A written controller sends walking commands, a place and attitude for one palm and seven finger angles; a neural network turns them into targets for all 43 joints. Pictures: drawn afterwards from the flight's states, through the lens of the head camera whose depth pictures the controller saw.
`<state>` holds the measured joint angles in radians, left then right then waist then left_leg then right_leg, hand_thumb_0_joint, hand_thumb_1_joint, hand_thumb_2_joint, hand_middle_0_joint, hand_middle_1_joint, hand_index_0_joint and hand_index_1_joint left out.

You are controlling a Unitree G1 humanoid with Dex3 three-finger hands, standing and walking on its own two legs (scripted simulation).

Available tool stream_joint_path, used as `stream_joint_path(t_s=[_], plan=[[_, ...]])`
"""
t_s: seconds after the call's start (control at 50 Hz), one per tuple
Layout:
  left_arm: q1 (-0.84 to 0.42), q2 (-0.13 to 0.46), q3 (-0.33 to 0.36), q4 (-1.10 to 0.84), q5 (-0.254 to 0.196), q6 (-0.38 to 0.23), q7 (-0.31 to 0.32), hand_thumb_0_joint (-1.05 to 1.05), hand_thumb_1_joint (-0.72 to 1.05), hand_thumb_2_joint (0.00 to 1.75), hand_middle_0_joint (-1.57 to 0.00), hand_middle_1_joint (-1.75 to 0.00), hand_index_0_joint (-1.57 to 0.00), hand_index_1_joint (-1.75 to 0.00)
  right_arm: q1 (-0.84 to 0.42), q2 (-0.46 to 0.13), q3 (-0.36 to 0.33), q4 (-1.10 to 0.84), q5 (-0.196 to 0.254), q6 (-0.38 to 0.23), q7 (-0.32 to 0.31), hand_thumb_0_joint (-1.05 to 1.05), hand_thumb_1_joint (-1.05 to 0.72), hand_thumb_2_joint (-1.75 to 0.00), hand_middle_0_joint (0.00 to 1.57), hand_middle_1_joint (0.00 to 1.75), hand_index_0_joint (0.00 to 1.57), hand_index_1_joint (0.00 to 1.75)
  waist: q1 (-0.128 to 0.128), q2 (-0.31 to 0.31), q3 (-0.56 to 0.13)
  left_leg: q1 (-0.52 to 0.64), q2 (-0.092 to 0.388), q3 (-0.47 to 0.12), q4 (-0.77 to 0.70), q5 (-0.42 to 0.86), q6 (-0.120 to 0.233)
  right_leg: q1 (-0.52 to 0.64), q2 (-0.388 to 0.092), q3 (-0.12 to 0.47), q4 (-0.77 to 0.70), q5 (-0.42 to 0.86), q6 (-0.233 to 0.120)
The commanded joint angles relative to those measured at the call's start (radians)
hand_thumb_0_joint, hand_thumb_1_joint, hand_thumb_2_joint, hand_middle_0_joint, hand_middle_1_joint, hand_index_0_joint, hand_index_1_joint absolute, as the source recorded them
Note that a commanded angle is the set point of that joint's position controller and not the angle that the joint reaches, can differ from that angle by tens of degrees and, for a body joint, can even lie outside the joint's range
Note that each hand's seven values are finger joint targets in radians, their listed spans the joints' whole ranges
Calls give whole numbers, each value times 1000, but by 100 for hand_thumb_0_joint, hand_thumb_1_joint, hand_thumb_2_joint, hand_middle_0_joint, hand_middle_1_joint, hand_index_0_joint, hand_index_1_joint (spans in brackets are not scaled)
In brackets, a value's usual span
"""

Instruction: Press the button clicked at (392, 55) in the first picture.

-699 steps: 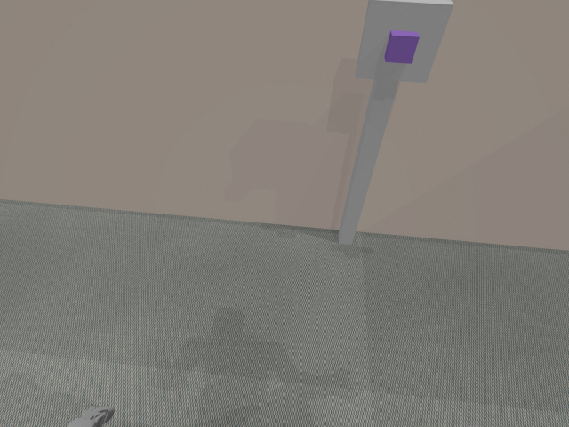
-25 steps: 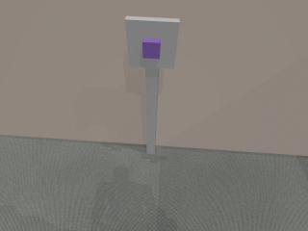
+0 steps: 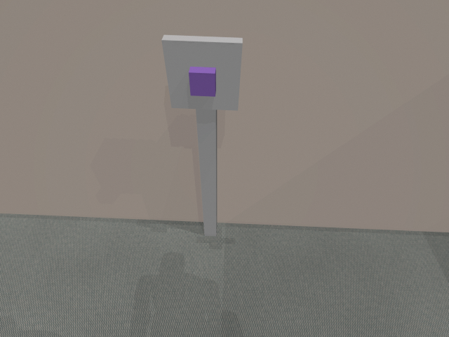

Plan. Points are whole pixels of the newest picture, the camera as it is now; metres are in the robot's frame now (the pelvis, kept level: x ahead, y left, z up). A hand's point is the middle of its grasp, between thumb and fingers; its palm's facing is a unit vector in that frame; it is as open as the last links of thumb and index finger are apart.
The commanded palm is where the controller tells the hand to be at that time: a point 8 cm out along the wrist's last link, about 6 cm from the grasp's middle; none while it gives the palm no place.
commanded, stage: shuffle to correct the standing spot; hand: left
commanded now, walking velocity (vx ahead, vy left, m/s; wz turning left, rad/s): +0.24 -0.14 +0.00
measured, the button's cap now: (203, 81) +0.67 +0.09 +0.12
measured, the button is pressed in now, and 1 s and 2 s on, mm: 0 0 0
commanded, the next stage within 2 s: come to a stop and stand still in 0.60 s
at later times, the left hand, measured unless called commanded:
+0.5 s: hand out of the picture +0.09 +0.13 -0.18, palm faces +0.05 -0.99 -0.09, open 7.4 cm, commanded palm none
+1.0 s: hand (203, 269) +0.31 +0.07 -0.18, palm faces +0.06 -0.98 -0.20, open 7.2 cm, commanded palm none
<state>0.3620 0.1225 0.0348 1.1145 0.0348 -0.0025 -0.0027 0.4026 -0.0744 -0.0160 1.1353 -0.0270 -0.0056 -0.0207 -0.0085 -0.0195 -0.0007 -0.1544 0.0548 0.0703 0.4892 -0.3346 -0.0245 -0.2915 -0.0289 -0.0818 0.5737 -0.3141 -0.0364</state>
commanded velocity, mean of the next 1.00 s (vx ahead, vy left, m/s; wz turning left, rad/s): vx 0.04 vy -0.04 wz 0.00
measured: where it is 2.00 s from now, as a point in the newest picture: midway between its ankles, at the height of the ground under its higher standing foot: outside the picture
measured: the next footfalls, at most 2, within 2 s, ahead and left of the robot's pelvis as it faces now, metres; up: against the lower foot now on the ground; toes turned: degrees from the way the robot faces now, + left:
left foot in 0.36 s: +0.16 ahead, +0.09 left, +0.00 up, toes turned +11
right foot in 0.72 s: +0.28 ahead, -0.23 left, +0.00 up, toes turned -8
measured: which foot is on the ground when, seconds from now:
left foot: down 0.00-0.06, up 0.08-0.34, down 0.36-0.72, up 0.74-1.00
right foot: down 0.00-0.36, up 0.38-0.70, down 0.72-1.00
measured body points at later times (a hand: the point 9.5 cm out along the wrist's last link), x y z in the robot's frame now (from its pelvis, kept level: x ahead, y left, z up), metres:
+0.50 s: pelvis +0.13 -0.03 +0.00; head +0.17 +0.00 +0.45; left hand +0.09 +0.18 -0.17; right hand +0.19 -0.26 -0.14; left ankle +0.13 +0.08 -0.73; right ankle +0.07 -0.13 -0.65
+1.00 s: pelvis +0.24 -0.11 +0.00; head +0.29 -0.11 +0.44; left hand +0.31 +0.12 -0.16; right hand +0.29 -0.35 -0.16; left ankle +0.24 -0.02 -0.72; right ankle +0.25 -0.22 -0.73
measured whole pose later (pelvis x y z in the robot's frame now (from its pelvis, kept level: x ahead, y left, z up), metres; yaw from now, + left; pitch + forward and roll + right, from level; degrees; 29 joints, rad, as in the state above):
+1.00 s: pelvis +0.24 -0.11 +0.00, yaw +2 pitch +1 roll +0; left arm 0.13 0.16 0.06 1.02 0.03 0.00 0.03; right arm 0.17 -0.18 -0.05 1.04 -0.01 0.04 -0.02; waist 0.00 -0.01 0.12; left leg -0.37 0.03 0.10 0.75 -0.43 -0.06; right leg -0.27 -0.05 -0.17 0.55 -0.28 -0.03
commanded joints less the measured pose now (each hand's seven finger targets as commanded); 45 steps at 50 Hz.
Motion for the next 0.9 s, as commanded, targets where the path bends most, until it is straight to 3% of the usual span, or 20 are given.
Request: stream_joint_path(t_s=[0.0, 0.04, 0.06, 0.08, 0.12, 0.16, 0.28, 0.3, 0.32, 0.34, 0.36, 0.42, 0.48, 0.58, 0.64, 0.66, 0.7, 0.72, 0.8, 0.88], plan=[[109, 67, 21, -32, -4, -26, -5, 0, 90, 90, -20, -30, -20, -30, 34, -127, -34, -50, -3, -20, -16, 0, -90, -90, 20, 30, 20, 30, 41, 36, 164, -239, 122, -138, -123, -228, 112, 55, -40, 69, -97, -102, -28], [218, 137, 40, 3, -8, -37, 7, 0, 90, 90, -20, -30, -20, -30, -9, -74, -20, -79, 3, -25, -10, 0, -90, -90, 20, 30, 20, 30, 85, -218, 140, -432, -22, 49, 217, -161, 61, 242, -197, 336, -282, -179, -109], [292, 161, 48, 23, -14, -45, 14, 0, 90, 90, -20, -30, -20, -30, -81, -82, -17, -112, 3, -24, -2, 0, -90, -90, 20, 30, 20, 30, 115, -271, 109, -514, -14, 41, 438, -237, 63, 288, -296, 483, -378, -123, -174], [294, 140, 40, 29, -15, -47, 20, 0, 90, 90, -20, -30, -20, -30, -140, -99, -24, -132, 4, -28, 2, 0, -90, -90, 20, 30, 20, 30, 113, -184, 107, -563, 10, -7, 570, -221, 65, 299, -324, 495, -384, -38, -223], [202, 108, 30, 9, -6, -53, 33, 0, 90, 90, -20, -30, -20, -30, -156, -86, -28, -129, 4, -32, 12, 0, -90, -90, 20, 30, 20, 30, 60, -40, 92, -533, 57, -28, 602, -172, 58, 241, -313, 375, -349, 60, -235], [148, 98, 21, -6, 0, -58, 33, 0, 90, 90, -20, -30, -20, -30, -152, -61, -26, -121, 4, -25, 21, 0, -90, -90, 20, 30, 20, 30, 31, -42, 85, -414, 52, 9, 492, -120, 48, 140, -252, 248, -350, 143, -200], [105, 102, 13, 3, -9, -45, 17, 0, 90, 90, -20, -30, -20, -30, -90, -70, -21, -93, 3, -36, 9, 0, -90, -90, 20, 30, 20, 30, -24, -65, 78, -80, -8, 111, 79, 104, 43, 32, -140, 99, -229, 249, -125], [101, 89, 10, 3, -10, -41, 14, 0, 90, 90, -20, -30, -20, -30, -13, -97, -28, -68, 1, -43, 2, 0, -90, -90, 20, 30, 20, 30, -57, -37, 40, 48, 12, 86, 6, 147, 51, -2, -114, 76, -102, 259, -106], [116, 56, 6, -10, -15, -40, 7, 0, 90, 90, -20, -30, -20, -30, 78, -182, -45, -45, -7, -51, -11, 0, -90, -90, 20, 30, 20, 30, -86, 133, -26, 218, 161, -106, -73, 190, 105, -118, -47, 33, 114, 186, -57], [122, 28, 1, -36, -19, -42, -1, 0, 90, 90, -20, -30, -20, -30, 146, -288, -67, -40, -13, -48, -21, 0, -90, -90, 20, 30, 20, 30, -94, 342, -69, 307, 439, -444, -189, 251, 233, -301, 21, -42, 385, -204, -10], [47, 81, 9, -62, -1, -36, 1, 0, 90, 90, -20, -30, -20, -30, 137, -299, -64, -38, -9, -39, -27, 0, -90, -90, 20, 30, 20, 30, -108, 248, -30, 224, 485, -495, -233, 237, 280, -337, 2, 45, 563, -252, -14], [-6, 68, 25, -65, 3, -21, -12, 0, 90, 90, -20, -30, -20, -30, -39, -209, -40, -84, -7, -52, -30, 0, -90, -90, 20, 30, 20, 30, -16, 104, 108, 8, 391, -275, -252, 341, 221, -354, -81, 99, 648, -77, 24], [13, 41, 23, -62, -4, 2, -19, 0, 90, 90, -20, -30, -20, -30, -83, -213, -40, -93, -6, -58, -28, 0, -90, -90, 20, 30, 20, 30, 15, 163, 51, -8, 290, -58, -216, 466, 166, -261, -86, 54, 505, -17, 50], [-113, 60, 26, -102, -6, 3, -27, 0, 90, 90, -20, -30, -20, -30, -72, -252, -67, -94, -16, -33, -14, 0, -90, -90, 20, 30, 20, 30, -19, 209, 73, -48, 256, 1, -192, 364, 127, -137, -55, -47, 164, 9, 61], [-70, 101, 34, -94, -6, -11, -31, 0, 90, 90, -20, -30, -20, -30, -93, -284, -82, -101, -15, -16, -8, 0, -90, -90, 20, 30, 20, 30, 14, 177, 21, -75, 230, 5, -75, 249, 77, 40, -5, -104, -34, 110, 56], [-1, 148, 45, -73, -5, -18, -28, 0, 90, 90, -20, -30, -20, -30, -87, -273, -82, -99, -11, -15, -4, 0, -90, -90, 20, 30, 20, 30, 50, 89, -18, -117, 186, 41, 37, 197, 46, 167, -15, -81, -118, 145, 51], [117, 315, 74, -41, -7, -24, -2, 0, 90, 90, -20, -30, -20, -30, -91, -146, -45, -146, 8, -9, 6, 0, -90, -90, 20, 30, 20, 30, 103, -362, -117, -415, 12, 119, 483, -322, -9, 420, -358, 294, -243, 382, -77], [86, 285, 58, -53, -14, -23, 10, 0, 90, 90, -20, -30, -20, -30, -118, -162, -39, -151, 12, 6, -4, 0, -90, -90, 20, 30, 20, 30, 103, -268, -120, -358, 48, 3, 555, -347, -6, 294, -390, 305, -261, 439, -123], [-147, 210, 34, -104, -6, -28, 39, 0, 90, 90, -20, -30, -20, -30, -89, -120, -25, -78, 27, 13, -4, 0, -90, -90, 20, 30, 20, 30, 12, -134, -32, -238, 46, -23, 409, -198, -18, 147, -306, 110, -161, 845, -123], [-122, 243, 52, -112, -10, -8, 48, 0, 90, 90, -20, -30, -20, -30, -115, -137, -32, -96, 17, 34, -3, 0, -90, -90, 20, 30, 20, 30, 39, -123, -44, -236, -13, 13, 296, -115, -34, 203, -323, 131, -139, 917, -142]])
